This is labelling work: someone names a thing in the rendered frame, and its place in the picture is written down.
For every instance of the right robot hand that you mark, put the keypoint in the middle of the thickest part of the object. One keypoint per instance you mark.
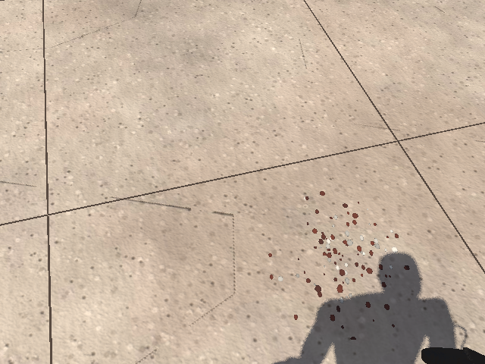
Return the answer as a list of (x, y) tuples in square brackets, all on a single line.
[(439, 355)]

